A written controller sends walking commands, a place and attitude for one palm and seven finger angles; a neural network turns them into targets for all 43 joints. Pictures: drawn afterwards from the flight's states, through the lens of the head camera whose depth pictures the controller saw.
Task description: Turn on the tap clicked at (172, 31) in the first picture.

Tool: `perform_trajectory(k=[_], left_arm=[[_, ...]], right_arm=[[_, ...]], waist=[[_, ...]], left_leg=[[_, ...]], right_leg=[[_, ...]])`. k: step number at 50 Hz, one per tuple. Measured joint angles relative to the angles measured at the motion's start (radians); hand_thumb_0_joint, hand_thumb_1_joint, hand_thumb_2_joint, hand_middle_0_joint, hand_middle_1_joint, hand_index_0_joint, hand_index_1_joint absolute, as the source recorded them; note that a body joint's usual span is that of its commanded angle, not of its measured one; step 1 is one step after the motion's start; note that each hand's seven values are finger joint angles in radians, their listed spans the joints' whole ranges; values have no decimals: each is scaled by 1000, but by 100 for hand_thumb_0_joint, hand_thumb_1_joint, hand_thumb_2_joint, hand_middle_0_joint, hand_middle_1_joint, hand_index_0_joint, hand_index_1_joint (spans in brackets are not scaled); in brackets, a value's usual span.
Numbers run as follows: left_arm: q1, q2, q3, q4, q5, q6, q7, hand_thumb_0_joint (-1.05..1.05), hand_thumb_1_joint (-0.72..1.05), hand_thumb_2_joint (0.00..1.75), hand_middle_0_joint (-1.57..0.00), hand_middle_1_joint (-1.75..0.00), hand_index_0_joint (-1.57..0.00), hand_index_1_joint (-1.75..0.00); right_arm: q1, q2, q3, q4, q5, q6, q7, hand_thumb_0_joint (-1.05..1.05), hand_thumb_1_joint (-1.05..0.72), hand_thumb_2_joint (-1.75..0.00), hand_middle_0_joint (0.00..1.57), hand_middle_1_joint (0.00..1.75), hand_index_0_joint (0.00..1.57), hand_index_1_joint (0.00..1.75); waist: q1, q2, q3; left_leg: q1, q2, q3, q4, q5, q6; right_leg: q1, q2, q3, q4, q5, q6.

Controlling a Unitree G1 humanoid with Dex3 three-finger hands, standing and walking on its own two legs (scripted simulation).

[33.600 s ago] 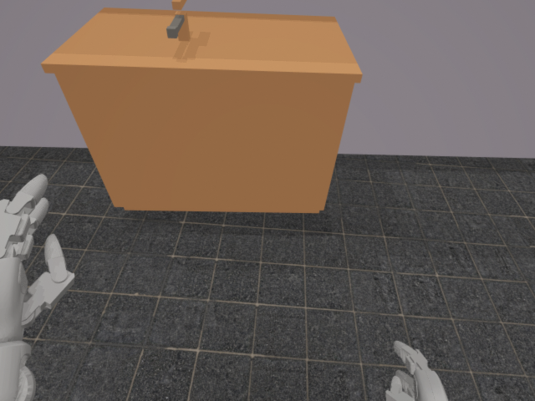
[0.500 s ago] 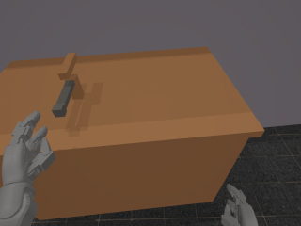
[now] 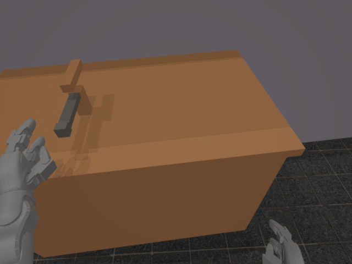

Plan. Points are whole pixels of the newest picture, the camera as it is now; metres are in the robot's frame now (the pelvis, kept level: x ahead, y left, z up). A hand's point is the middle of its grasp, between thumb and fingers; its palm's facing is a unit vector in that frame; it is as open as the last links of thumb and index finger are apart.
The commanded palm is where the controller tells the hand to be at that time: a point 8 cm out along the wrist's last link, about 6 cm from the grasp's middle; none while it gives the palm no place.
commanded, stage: reach beside the lever's end, fingers flat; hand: left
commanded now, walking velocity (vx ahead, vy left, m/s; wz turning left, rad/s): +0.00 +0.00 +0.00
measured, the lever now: (63, 129) +0.38 +0.33 +0.11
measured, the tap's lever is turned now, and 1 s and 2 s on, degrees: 0 0 0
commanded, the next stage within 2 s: push the lever round in 1.34 s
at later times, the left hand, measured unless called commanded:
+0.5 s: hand (48, 147) +0.31 +0.32 +0.12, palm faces +0.48 -0.87 -0.10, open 7.7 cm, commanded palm +0.27 +0.37 +0.11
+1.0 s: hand (51, 137) +0.36 +0.35 +0.10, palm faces +0.42 -0.90 -0.10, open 7.8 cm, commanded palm +0.30 +0.39 +0.10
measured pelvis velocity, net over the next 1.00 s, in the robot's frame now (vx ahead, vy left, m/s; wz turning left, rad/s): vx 0.00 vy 0.01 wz -0.03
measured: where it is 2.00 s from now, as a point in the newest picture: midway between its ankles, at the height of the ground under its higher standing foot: outside the picture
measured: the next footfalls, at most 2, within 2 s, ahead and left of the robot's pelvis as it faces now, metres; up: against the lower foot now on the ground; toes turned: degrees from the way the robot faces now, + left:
none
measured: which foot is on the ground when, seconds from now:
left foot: down 0.00-1.00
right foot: down 0.00-1.00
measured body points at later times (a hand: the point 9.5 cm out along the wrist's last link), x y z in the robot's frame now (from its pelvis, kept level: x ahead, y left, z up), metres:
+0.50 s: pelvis +0.00 -0.01 +0.00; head +0.02 -0.02 +0.45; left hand +0.28 +0.37 +0.13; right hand +0.14 -0.26 -0.10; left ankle -0.02 +0.13 -0.73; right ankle +0.01 -0.10 -0.73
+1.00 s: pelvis +0.00 +0.01 -0.01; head +0.04 +0.01 +0.44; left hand +0.33 +0.39 +0.11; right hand +0.08 -0.26 -0.12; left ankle -0.02 +0.13 -0.73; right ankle +0.01 -0.10 -0.73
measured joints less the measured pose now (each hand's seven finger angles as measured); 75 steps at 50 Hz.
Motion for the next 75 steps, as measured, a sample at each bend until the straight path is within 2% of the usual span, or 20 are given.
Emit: perform_trajectory(k=[4, 12, 20, 33, 39, 43, 49, 54, 60, 68, 75], left_arm=[[-24, 9, 21, 49, 10, -5, -3, 2, 89, 90, -18, -24, -19, -24], [-109, 31, 50, 162, 18, -69, -28, 2, 90, 90, -17, -22, -18, -22], [-232, 88, 88, 347, 27, -74, -68, 2, 89, 90, -16, -20, -17, -20], [-314, 176, 191, 579, 41, -168, -146, 2, 89, 90, -15, -17, -16, -17], [-386, 205, 201, 669, 54, -229, -173, 2, 90, 90, -15, -16, -16, -16], [-438, 226, 202, 731, 62, -248, -188, 2, 90, 90, -15, -16, -15, -16], [-415, 205, 183, 701, 63, -260, -184, 2, 90, 90, -15, -15, -15, -15], [-348, 172, 196, 646, 58, -252, -158, 2, 89, 90, -15, -15, -16, -15], [-296, 141, 188, 560, 62, -244, -122, 2, 90, 90, -15, -15, -16, -15], [-344, 130, 135, 546, 55, -219, -133, 2, 90, 90, -15, -15, -15, -15], [-369, 119, 108, 561, 68, -191, -112, 2, 90, 90, -15, -15, -15, -15]], right_arm=[[4, -4, -5, 0, 1, 6, 0, 1, -90, -90, 20, 30, 20, 30], [5, -15, -8, 17, 2, 5, -7, 1, -90, -90, 20, 30, 20, 30], [13, -20, -7, 16, 3, 23, -11, 1, -90, -90, 20, 30, 20, 30], [82, -39, -27, 18, 2, 65, 6, 1, -90, -90, 20, 30, 20, 30], [101, -45, -28, 28, -3, 77, 6, 1, -90, -90, 20, 30, 20, 30], [107, -44, -26, 26, -5, 89, 9, 1, -90, -90, 20, 30, 20, 30], [128, -38, -30, 4, -7, 105, 21, 1, -90, -90, 20, 30, 21, 30], [137, -25, -30, -13, -10, 118, 32, 1, -90, -90, 20, 30, 21, 30], [129, -13, -28, -19, -13, 116, 32, 1, -90, -90, 20, 30, 20, 30], [80, -11, -18, -8, -7, 102, 10, 1, -90, -90, 20, 30, 21, 30], [55, -10, -14, -23, -9, 101, 11, 1, -90, -90, 20, 30, 21, 30]], waist=[[-1, -2, 5], [-4, -3, 16], [-24, -2, 13], [-52, -10, -1], [-60, -17, 4], [-72, -21, 2], [-82, -18, -17], [-84, -18, -34], [-65, -18, -27], [-41, -18, -15], [-47, -18, -21]], left_leg=[[-2, 2, 0, 0, 1, -2], [-20, 5, -8, 10, 2, -5], [-53, 9, -8, 15, 7, -8], [-111, 18, -2, 54, -11, -4], [-152, 14, -5, 81, -17, 2], [-177, 12, -2, 94, -20, 7], [-179, 10, 17, 88, -24, 17], [-162, 9, 32, 78, -29, 23], [-148, 4, 25, 80, -34, 26], [-147, -6, 4, 84, -30, 25], [-143, -4, 6, 71, -25, 20]], right_leg=[[-2, 2, 0, -1, 1, -2], [-16, 4, -8, 6, 2, -7], [-48, 9, -9, 6, 10, -10], [-100, 18, -2, 24, 7, -8], [-134, 14, -5, 38, 7, -2], [-157, 12, -2, 44, 9, 2], [-163, 11, 17, 34, 14, 13], [-151, 10, 32, 27, 12, 20], [-132, 5, 26, 24, 7, 24], [-120, -5, 5, 26, 3, 24], [-124, -3, 8, 25, 3, 19]])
